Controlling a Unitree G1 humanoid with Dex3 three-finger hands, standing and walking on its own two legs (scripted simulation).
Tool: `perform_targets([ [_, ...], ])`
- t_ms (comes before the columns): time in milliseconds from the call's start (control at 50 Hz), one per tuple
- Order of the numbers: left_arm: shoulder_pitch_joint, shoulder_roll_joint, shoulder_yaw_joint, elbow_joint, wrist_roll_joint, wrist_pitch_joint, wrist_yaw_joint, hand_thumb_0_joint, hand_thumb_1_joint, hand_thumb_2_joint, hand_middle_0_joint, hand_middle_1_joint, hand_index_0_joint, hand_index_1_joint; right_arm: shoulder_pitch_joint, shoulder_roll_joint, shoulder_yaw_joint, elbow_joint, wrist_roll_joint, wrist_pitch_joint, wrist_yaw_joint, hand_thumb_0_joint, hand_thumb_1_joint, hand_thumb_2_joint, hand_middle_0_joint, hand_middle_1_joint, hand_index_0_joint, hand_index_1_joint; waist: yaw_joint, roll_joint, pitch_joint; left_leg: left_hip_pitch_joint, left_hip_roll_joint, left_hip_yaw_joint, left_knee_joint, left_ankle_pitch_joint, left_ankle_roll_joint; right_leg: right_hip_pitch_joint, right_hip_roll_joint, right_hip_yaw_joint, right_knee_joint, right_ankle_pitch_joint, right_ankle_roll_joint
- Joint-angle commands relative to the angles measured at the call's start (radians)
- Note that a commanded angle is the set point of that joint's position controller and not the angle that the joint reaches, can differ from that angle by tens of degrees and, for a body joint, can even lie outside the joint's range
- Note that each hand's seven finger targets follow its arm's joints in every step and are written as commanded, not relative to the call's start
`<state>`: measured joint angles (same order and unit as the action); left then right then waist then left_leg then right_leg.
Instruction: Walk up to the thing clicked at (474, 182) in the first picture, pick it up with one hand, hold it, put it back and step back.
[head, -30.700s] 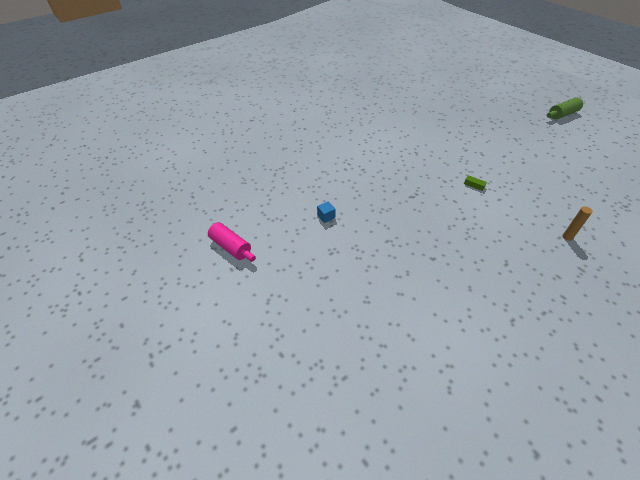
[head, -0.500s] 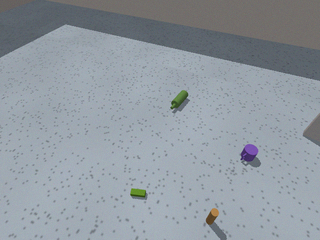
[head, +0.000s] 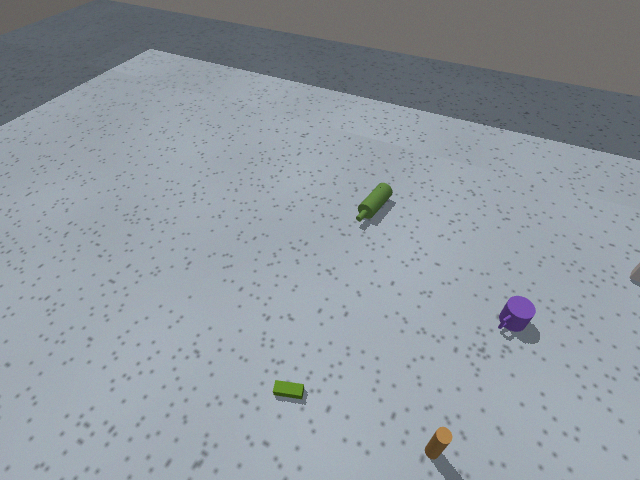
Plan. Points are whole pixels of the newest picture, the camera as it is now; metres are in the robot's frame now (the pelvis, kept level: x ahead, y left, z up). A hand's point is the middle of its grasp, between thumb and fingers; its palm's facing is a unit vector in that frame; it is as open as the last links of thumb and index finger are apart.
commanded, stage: stand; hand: left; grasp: from above
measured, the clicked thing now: (288, 389) +0.52 +0.15 -0.77
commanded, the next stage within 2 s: rise first in 1.64 s
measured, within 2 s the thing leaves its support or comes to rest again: neither
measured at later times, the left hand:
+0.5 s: hand out of the picture +0.08 +0.24 -0.16, palm faces -0.02 -0.94 -0.33, open 7.4 cm
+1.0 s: hand out of the picture +0.07 +0.24 -0.16, palm faces -0.02 -0.94 -0.34, open 7.4 cm
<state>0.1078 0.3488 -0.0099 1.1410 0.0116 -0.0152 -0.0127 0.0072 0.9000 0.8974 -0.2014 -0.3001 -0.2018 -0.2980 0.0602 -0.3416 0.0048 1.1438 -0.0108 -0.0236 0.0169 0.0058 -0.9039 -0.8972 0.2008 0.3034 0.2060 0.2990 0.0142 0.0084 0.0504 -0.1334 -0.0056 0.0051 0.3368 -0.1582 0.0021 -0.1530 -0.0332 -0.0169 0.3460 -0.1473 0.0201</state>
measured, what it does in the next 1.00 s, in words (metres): stands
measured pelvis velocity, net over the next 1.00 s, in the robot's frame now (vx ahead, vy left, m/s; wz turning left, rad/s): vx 0.01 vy -0.01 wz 0.02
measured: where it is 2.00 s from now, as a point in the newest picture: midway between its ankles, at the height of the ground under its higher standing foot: outside the picture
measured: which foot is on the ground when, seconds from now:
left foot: down 0.00-1.00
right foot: down 0.00-1.00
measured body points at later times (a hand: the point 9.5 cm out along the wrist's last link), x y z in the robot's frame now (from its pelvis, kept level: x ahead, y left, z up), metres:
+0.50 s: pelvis +0.01 -0.01 +0.00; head +0.01 -0.01 +0.45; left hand +0.08 +0.29 -0.13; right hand +0.09 -0.31 -0.13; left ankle +0.02 +0.12 -0.75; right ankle +0.03 -0.13 -0.75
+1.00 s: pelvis +0.01 -0.01 +0.00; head +0.02 -0.02 +0.45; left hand +0.07 +0.29 -0.13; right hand +0.08 -0.31 -0.14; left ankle +0.02 +0.12 -0.75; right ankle +0.03 -0.13 -0.75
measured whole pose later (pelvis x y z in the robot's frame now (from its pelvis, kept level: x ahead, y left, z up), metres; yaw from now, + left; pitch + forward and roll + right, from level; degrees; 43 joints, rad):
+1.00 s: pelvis +0.01 -0.01 +0.00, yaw +1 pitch -2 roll +0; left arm 0.12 0.35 0.00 1.14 0.01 -0.01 -0.01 0.01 0.90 0.90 -0.20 -0.30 -0.20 -0.30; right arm 0.12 -0.35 0.00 1.15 -0.02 -0.01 0.01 0.01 -0.90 -0.90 0.20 0.30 0.21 0.30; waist 0.00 0.01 0.05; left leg -0.13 0.01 -0.02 0.32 -0.16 -0.02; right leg -0.15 -0.02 -0.04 0.34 -0.16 0.00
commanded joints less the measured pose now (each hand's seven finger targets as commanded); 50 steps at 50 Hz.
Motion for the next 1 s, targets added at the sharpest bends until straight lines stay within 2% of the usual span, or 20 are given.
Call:
perform_targets([
  [0, -0.048, 0.209, 0.040, -0.056, -0.004, -0.024, 0.016, 0.000, 0.900, 0.900, -0.200, -0.300, -0.200, -0.301, -0.031, -0.221, -0.043, -0.044, 0.003, -0.012, -0.017, 0.000, -0.900, -0.900, 0.200, 0.300, 0.200, 0.300, -0.015, -0.019, -0.076, 0.010, 0.137, -0.111, -0.071, 0.058, 0.014, 0.019, -0.098, 0.095, -0.066, 0.048, -0.024],
  [40, -0.036, 0.203, 0.039, -0.050, -0.005, -0.022, 0.015, 0.000, 0.900, 0.900, -0.200, -0.300, -0.200, -0.301, -0.046, -0.223, -0.044, -0.044, 0.003, -0.011, -0.016, 0.000, -0.900, -0.900, 0.200, 0.300, 0.200, 0.300, -0.008, -0.007, -0.054, -0.008, 0.133, -0.115, -0.087, -0.004, 0.012, 0.013, -0.096, 0.096, -0.068, 0.012, -0.024],
  [60, -0.042, 0.207, 0.040, -0.049, -0.003, -0.022, 0.016, 0.000, 0.900, 0.900, -0.200, -0.300, -0.200, -0.301, -0.042, -0.222, -0.044, -0.046, 0.004, -0.010, -0.015, 0.000, -0.900, -0.900, 0.200, 0.300, 0.200, 0.300, -0.015, -0.009, -0.046, -0.030, 0.136, -0.123, -0.096, -0.031, 0.014, 0.018, -0.094, 0.091, -0.067, 0.000, -0.024],
  [80, -0.039, 0.211, 0.042, -0.051, -0.002, -0.023, 0.016, 0.000, 0.900, 0.900, -0.200, -0.300, -0.200, -0.301, -0.039, -0.221, -0.044, -0.046, 0.003, -0.011, -0.015, 0.000, -0.900, -0.900, 0.200, 0.300, 0.200, 0.300, -0.011, -0.013, -0.069, -0.017, 0.137, -0.119, -0.091, 0.005, 0.016, 0.039, -0.099, 0.093, -0.061, 0.028, -0.026],
  [100, -0.036, 0.213, 0.043, -0.048, -0.003, -0.023, 0.016, 0.000, 0.900, 0.900, -0.200, -0.300, -0.200, -0.301, -0.028, -0.214, -0.042, -0.044, 0.003, -0.010, -0.014, 0.000, -0.900, -0.900, 0.200, 0.300, 0.200, 0.300, -0.014, -0.015, -0.052, -0.037, 0.132, -0.122, -0.104, -0.030, 0.011, 0.030, -0.094, 0.089, -0.064, 0.000, -0.023],
  [160, -0.037, 0.210, 0.041, -0.051, -0.001, -0.026, 0.017, 0.000, 0.900, 0.900, -0.200, -0.300, -0.200, -0.301, -0.040, -0.215, -0.044, -0.049, 0.004, -0.009, -0.013, 0.000, -0.900, -0.900, 0.200, 0.300, 0.200, 0.300, -0.012, -0.015, -0.073, -0.015, 0.132, -0.118, -0.087, 0.013, 0.017, 0.036, -0.100, 0.092, -0.069, 0.015, -0.025],
  [180, -0.042, 0.218, 0.044, -0.055, -0.002, -0.027, 0.018, 0.000, 0.900, 0.900, -0.200, -0.300, -0.200, -0.301, -0.040, -0.214, -0.043, -0.049, 0.004, -0.012, -0.013, 0.000, -0.900, -0.900, 0.200, 0.300, 0.200, 0.300, -0.011, -0.013, -0.088, -0.002, 0.134, -0.114, -0.080, 0.061, 0.016, 0.051, -0.105, 0.093, -0.063, 0.050, -0.026],
  [320, -0.040, 0.215, 0.046, -0.053, -0.003, -0.022, 0.018, 0.000, 0.900, 0.900, -0.200, -0.300, -0.200, -0.301, -0.034, -0.218, -0.042, -0.042, 0.003, -0.014, -0.017, 0.000, -0.900, -0.900, 0.200, 0.300, 0.200, 0.300, -0.009, 0.004, -0.107, 0.010, 0.138, -0.110, -0.073, 0.124, 0.011, 0.074, -0.107, 0.087, -0.052, 0.096, -0.030],
  [360, -0.035, 0.214, 0.043, -0.050, -0.003, -0.023, 0.018, 0.000, 0.900, 0.900, -0.200, -0.300, -0.200, -0.301, -0.034, -0.214, -0.042, -0.041, 0.005, -0.011, -0.018, 0.000, -0.900, -0.900, 0.200, 0.300, 0.200, 0.300, -0.008, -0.013, -0.096, 0.020, 0.133, -0.108, -0.072, 0.098, 0.012, 0.056, -0.106, 0.090, -0.066, 0.072, -0.030],
  [380, -0.034, 0.208, 0.040, -0.049, -0.003, -0.022, 0.017, 0.000, 0.900, 0.900, -0.200, -0.300, -0.200, -0.301, -0.031, -0.213, -0.041, -0.039, 0.006, -0.008, -0.017, 0.000, -0.900, -0.900, 0.200, 0.300, 0.200, 0.300, -0.011, -0.019, -0.074, 0.015, 0.126, -0.106, -0.076, 0.043, 0.008, 0.021, -0.102, 0.093, -0.084, 0.017, -0.027],
  [460, -0.044, 0.213, 0.044, -0.055, -0.004, -0.024, 0.020, 0.000, 0.900, 0.900, -0.200, -0.300, -0.200, -0.301, -0.026, -0.220, -0.043, -0.040, 0.004, -0.007, -0.018, 0.000, -0.900, -0.900, 0.200, 0.300, 0.200, 0.300, -0.013, -0.014, -0.096, 0.019, 0.133, -0.107, -0.063, 0.106, 0.012, 0.060, -0.109, 0.092, -0.070, 0.093, -0.032],
  [560, -0.044, 0.217, 0.047, -0.053, -0.005, -0.023, 0.020, 0.000, 0.900, 0.900, -0.200, -0.300, -0.200, -0.301, -0.013, -0.215, -0.040, -0.044, 0.003, -0.007, -0.019, 0.000, -0.900, -0.900, 0.200, 0.300, 0.200, 0.300, -0.017, -0.016, -0.087, 0.014, 0.134, -0.105, -0.066, 0.110, 0.010, 0.065, -0.107, 0.092, -0.072, 0.098, -0.031],
  [600, -0.046, 0.208, 0.046, -0.055, -0.005, -0.020, 0.019, 0.000, 0.900, 0.900, -0.200, -0.300, -0.200, -0.301, -0.011, -0.221, -0.040, -0.043, 0.004, -0.006, -0.020, 0.000, -0.900, -0.900, 0.200, 0.300, 0.200, 0.300, -0.013, 0.003, -0.069, -0.008, 0.133, -0.110, -0.078, 0.074, 0.009, 0.063, -0.103, 0.090, -0.078, 0.059, -0.030],
  [640, -0.046, 0.213, 0.048, -0.056, -0.003, -0.020, 0.019, 0.000, 0.900, 0.900, -0.200, -0.300, -0.200, -0.301, -0.013, -0.219, -0.039, -0.045, 0.003, -0.008, -0.020, 0.000, -0.900, -0.900, 0.200, 0.300, 0.200, 0.300, -0.011, -0.007, -0.073, -0.010, 0.136, -0.112, -0.080, 0.082, 0.009, 0.071, -0.104, 0.088, -0.074, 0.066, -0.031],
  [740, -0.044, 0.220, 0.051, -0.048, -0.002, -0.013, 0.015, 0.000, 0.900, 0.900, -0.200, -0.300, -0.200, -0.301, 0.000, -0.216, -0.039, -0.046, 0.002, -0.002, -0.018, 0.000, -0.900, -0.900, 0.200, 0.300, 0.200, 0.300, -0.012, -0.020, -0.016, -0.051, 0.119, -0.116, -0.098, -0.077, 0.008, 0.016, -0.094, 0.093, -0.103, -0.109, -0.032],
  [780, -0.050, 0.215, 0.049, -0.056, 0.001, -0.016, 0.015, 0.000, 0.900, 0.900, -0.200, -0.300, -0.200, -0.301, 0.003, -0.222, -0.041, -0.051, 0.003, -0.004, -0.017, 0.000, -0.900, -0.900, 0.200, 0.300, 0.200, 0.300, -0.014, -0.008, -0.047, -0.033, 0.127, -0.117, -0.085, -0.029, 0.013, 0.034, -0.100, 0.094, -0.094, -0.064, -0.035],
  [840, -0.045, 0.220, 0.050, -0.057, 0.000, -0.017, 0.015, 0.000, 0.900, 0.900, -0.200, -0.300, -0.200, -0.301, 0.005, -0.218, -0.040, -0.051, 0.002, -0.006, -0.017, 0.000, -0.900, -0.900, 0.200, 0.300, 0.200, 0.300, -0.015, -0.016, -0.056, -0.009, 0.127, -0.117, -0.081, -0.016, 0.011, 0.014, -0.100, 0.099, -0.095, -0.060, -0.035],
  [860, -0.047, 0.212, 0.048, -0.059, -0.001, -0.018, 0.014, 0.000, 0.900, 0.900, -0.200, -0.300, -0.200, -0.301, 0.007, -0.218, -0.038, -0.052, 0.001, -0.007, -0.018, 0.000, -0.900, -0.900, 0.200, 0.300, 0.200, 0.300, -0.016, -0.002, -0.061, -0.019, 0.130, -0.118, -0.081, 0.001, 0.013, 0.032, -0.100, 0.095, -0.088, -0.022, -0.036],
  [920, -0.047, 0.218, 0.050, -0.060, -0.002, -0.016, 0.014, 0.000, 0.900, 0.900, -0.200, -0.300, -0.200, -0.301, 0.007, -0.221, -0.038, -0.050, 0.000, -0.006, -0.019, 0.000, -0.900, -0.900, 0.200, 0.300, 0.200, 0.300, -0.012, -0.010, -0.054, -0.027, 0.128, -0.120, -0.085, -0.024, 0.011, 0.025, -0.097, 0.094, -0.083, -0.050, -0.034],
  [980, -0.045, 0.223, 0.049, -0.063, -0.001, -0.019, 0.015, 0.000, 0.900, 0.900, -0.200, -0.300, -0.200, -0.301, 0.015, -0.218, -0.039, -0.052, 0.001, -0.005, -0.019, 0.000, -0.900, -0.900, 0.200, 0.300, 0.200, 0.300, -0.017, -0.021, -0.080, -0.010, 0.129, -0.115, -0.068, 0.029, 0.014, 0.040, -0.103, 0.098, -0.086, -0.015, -0.037],
])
